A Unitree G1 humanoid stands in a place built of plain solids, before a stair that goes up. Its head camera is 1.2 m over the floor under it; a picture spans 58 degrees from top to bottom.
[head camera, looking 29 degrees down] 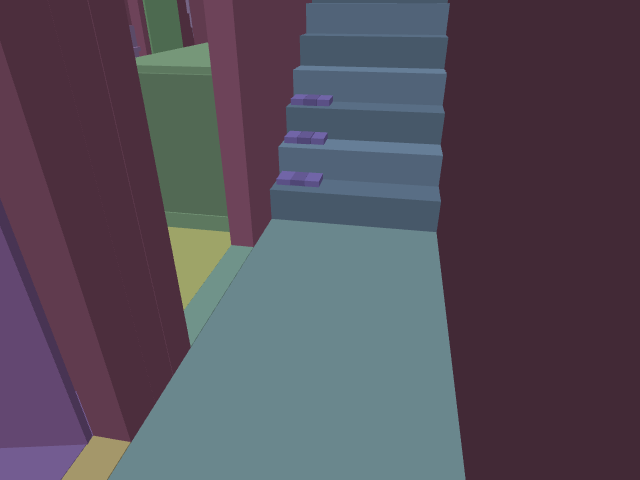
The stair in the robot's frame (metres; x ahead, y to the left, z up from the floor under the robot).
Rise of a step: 0.20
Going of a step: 0.23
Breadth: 1.01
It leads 10 degrees to the right of straight ahead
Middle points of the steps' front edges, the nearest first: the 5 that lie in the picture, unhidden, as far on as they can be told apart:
2.35 -0.19 0.20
2.57 -0.23 0.39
2.80 -0.27 0.59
3.02 -0.31 0.79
3.25 -0.35 0.98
